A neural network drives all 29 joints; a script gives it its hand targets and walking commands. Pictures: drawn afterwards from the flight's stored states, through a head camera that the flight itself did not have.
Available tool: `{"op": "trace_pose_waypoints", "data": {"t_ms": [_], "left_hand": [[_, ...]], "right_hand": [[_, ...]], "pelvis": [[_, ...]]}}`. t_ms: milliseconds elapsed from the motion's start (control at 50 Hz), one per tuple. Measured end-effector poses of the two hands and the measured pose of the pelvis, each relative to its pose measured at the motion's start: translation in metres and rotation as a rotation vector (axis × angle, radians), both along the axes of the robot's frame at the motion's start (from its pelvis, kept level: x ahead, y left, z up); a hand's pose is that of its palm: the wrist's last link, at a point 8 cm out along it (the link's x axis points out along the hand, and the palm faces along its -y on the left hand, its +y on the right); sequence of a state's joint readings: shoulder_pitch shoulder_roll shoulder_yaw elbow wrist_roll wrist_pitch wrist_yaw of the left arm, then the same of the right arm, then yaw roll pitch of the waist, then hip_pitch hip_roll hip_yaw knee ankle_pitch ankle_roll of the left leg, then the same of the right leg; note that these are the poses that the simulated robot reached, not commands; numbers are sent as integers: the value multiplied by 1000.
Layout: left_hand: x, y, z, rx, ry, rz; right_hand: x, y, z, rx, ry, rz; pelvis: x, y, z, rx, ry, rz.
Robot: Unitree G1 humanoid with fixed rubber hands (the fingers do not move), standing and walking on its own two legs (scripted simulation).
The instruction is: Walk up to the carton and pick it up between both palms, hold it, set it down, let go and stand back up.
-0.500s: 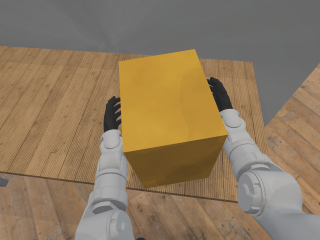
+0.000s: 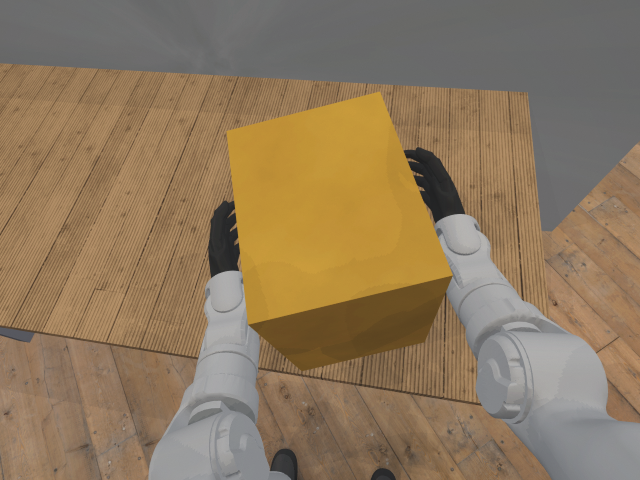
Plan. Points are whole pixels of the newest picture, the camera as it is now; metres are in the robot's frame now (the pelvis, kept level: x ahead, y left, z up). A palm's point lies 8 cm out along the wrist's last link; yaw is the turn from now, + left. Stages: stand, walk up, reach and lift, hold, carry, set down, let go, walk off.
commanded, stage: set down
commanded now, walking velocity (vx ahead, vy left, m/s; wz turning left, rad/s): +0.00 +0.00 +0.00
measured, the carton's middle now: (336, 248) +0.40 +0.05 -0.05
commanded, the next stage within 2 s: none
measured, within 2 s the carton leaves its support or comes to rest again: rests again in 1.04 s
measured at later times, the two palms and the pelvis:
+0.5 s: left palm (218, 270) +0.35 +0.20 -0.01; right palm (432, 205) +0.44 -0.07 +0.02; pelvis -0.01 +0.01 +0.00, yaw +0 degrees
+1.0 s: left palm (219, 270) +0.34 +0.20 -0.02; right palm (432, 205) +0.44 -0.07 +0.02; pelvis -0.01 +0.01 +0.00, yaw +0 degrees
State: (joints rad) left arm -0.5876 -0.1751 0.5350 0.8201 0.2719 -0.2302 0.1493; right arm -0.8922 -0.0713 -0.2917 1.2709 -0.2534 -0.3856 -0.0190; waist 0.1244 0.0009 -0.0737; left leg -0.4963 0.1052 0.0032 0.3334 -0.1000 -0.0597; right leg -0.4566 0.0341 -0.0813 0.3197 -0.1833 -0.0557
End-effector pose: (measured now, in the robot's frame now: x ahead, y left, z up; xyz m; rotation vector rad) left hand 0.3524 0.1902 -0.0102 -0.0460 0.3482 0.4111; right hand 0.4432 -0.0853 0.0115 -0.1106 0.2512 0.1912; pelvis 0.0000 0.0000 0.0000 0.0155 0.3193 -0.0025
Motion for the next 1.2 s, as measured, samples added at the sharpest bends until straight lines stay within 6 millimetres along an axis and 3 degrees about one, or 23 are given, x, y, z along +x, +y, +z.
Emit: {"op": "trace_pose_waypoints", "data": {"t_ms": [560,1200], "left_hand": [[-8,13,-5,-17,-30,23],[-7,10,-6,-32,-43,34]], "right_hand": [[-1,16,6,-36,-38,31],[0,13,3,-34,-35,37]], "pelvis": [[-13,11,-3,-17,31,10],[-11,10,-4,-16,34,12]]}}
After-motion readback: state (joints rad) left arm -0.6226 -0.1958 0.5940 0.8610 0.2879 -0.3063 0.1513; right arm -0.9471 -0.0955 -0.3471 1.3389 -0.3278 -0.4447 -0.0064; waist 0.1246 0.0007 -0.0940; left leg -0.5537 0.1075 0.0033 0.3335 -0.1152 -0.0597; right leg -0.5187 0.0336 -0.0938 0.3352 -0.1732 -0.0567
